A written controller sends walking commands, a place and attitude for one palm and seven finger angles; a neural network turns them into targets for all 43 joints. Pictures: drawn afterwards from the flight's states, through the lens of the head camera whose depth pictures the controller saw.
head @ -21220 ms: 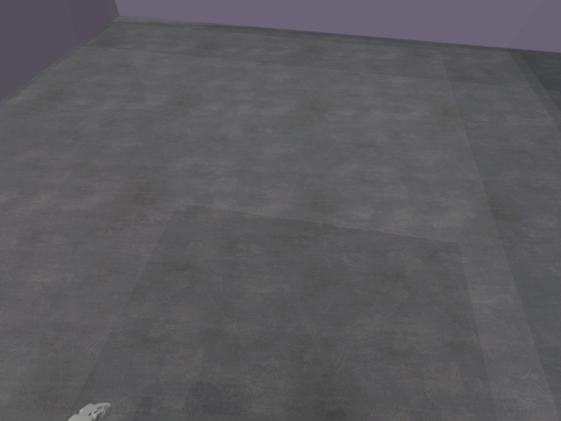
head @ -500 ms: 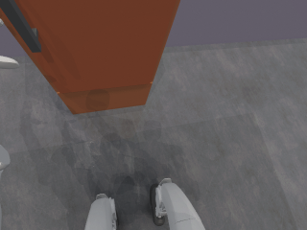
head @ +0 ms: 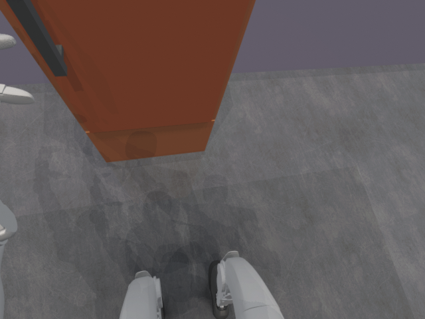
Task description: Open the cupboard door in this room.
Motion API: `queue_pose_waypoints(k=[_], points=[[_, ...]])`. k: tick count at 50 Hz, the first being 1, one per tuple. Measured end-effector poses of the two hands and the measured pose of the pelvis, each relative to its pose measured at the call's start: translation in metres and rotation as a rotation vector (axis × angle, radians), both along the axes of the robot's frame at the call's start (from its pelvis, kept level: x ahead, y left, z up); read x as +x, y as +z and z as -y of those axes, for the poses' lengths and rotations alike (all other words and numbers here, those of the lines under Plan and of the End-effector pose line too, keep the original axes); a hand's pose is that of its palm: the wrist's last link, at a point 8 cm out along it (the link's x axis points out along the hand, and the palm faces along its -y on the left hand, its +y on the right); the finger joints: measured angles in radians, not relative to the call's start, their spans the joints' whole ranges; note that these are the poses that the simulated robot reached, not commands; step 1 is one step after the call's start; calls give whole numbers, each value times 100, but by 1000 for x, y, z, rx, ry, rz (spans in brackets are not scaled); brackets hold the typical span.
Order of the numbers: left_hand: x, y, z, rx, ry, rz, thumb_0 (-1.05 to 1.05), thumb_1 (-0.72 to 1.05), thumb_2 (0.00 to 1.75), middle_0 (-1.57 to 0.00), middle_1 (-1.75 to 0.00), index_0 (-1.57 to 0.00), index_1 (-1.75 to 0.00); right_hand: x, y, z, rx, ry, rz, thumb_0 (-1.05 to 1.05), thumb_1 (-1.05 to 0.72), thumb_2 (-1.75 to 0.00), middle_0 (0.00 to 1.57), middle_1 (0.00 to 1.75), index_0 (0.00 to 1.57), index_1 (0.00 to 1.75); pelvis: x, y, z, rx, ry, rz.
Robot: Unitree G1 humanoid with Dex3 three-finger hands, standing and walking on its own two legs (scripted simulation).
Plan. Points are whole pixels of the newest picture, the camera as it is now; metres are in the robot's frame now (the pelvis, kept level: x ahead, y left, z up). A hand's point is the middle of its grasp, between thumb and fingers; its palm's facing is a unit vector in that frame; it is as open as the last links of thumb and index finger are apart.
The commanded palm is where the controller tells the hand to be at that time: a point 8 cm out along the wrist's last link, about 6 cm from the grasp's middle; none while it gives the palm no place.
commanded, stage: slide the fingers in behind the handle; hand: left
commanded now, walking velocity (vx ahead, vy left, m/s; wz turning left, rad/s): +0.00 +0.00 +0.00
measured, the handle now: (42, 29) +0.59 +0.22 +0.07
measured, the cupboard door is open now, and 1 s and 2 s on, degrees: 0 0 0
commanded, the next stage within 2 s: close the thumb around the handle in 1.62 s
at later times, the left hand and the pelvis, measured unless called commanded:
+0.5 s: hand (15, 56) +0.54 +0.25 +0.07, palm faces +0.05 -1.00 -0.03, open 14.0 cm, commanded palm +0.52 +0.28 +0.06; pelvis -0.01 +0.00 +0.00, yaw +0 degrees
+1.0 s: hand (45, 56) +0.54 +0.22 +0.07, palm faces +0.06 -1.00 -0.03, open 14.0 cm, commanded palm +0.52 +0.25 +0.06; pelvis +0.00 +0.00 +0.00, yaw +0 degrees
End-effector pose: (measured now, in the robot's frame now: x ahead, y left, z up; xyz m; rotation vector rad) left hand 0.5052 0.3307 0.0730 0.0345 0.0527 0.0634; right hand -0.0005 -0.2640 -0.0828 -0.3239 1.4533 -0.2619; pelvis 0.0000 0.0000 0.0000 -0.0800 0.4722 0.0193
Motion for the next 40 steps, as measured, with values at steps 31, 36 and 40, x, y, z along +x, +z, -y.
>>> queue_pose_waypoints(k=[31, 36, 40], points=[[9, -4, 32, -10, -10, -1, -1, -50, 30, -30, -120, -30, -120, -26, -1, -15, 34, -34, -32, 0, -91, -90, 20, 30, 20, 30, -4, 0, -5, 3, -5, 3], [12, -4, 39, -3, -11, 10, -1, -50, 30, -30, -120, -30, -120, -21, -3, -13, 33, -28, -23, 0, -91, -90, 20, 30, 20, 30, -2, 0, -5, 5, -5, 1], [12, -4, 47, -8, -13, 16, -1, -50, 30, -30, -120, -30, -120, -17, -4, -12, 41, -27, -20, 0, -91, -90, 20, 30, 20, 30, -1, 1, -4, 8, -6, 2]])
